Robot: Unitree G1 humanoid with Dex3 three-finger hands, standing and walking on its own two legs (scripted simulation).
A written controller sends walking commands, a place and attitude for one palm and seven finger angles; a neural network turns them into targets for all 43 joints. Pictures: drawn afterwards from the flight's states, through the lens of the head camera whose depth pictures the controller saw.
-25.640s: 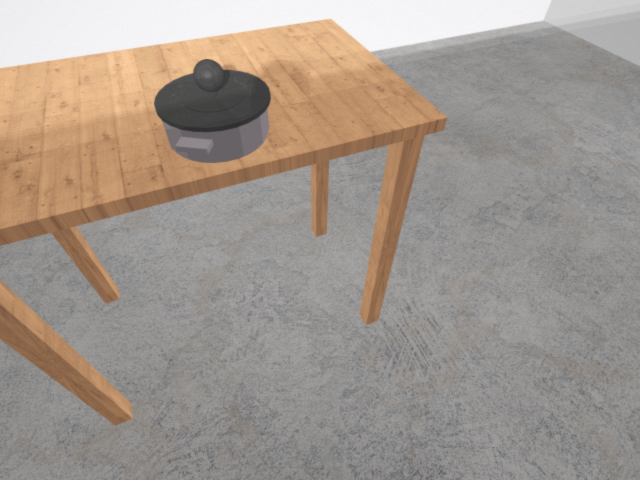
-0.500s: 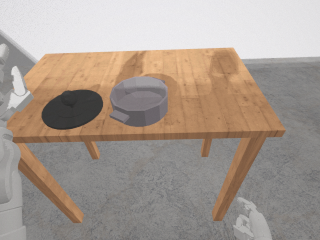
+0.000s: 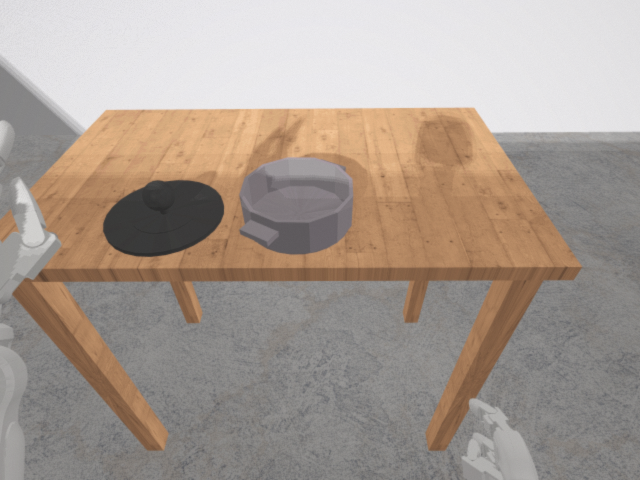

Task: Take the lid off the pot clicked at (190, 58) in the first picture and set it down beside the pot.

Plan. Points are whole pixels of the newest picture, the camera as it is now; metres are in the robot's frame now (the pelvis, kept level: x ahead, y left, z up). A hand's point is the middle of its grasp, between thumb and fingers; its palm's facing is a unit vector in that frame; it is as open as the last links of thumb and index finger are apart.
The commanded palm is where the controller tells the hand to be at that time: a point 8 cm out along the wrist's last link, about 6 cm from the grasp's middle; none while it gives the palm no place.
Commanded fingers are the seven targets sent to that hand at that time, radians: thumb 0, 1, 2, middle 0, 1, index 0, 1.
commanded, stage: draw the hand back to the body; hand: left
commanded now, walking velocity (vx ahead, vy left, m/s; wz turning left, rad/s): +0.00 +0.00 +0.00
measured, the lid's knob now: (158, 195) +0.49 +0.33 +0.10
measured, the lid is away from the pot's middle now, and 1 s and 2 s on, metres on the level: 0.23 0.23 0.23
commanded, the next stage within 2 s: step back with the hand held close in 0.28 s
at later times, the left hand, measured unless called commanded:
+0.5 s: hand (7, 255) +0.18 +0.25 +0.28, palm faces +0.55 -0.77 -0.32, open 7.4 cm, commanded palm +0.12 +0.29 +0.27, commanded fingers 0.00 0.90 0.90 -0.20 -0.30 -0.20 -0.30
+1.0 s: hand out of the picture +0.12 +0.26 +0.27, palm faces +0.55 -0.74 -0.38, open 7.4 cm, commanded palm +0.06 +0.31 +0.27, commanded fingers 0.00 0.90 0.90 -0.20 -0.30 -0.20 -0.30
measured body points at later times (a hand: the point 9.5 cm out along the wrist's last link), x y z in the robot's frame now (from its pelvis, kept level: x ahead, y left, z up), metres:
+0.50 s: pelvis -0.01 +0.01 +0.00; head -0.03 +0.00 +0.45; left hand +0.14 +0.29 +0.30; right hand +0.20 -0.20 -0.07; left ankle +0.01 +0.10 -0.75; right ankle +0.00 -0.12 -0.75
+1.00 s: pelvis -0.07 +0.03 -0.02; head -0.07 +0.04 +0.43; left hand +0.09 +0.30 +0.29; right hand +0.10 -0.20 -0.10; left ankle +0.00 +0.10 -0.75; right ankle -0.01 -0.12 -0.75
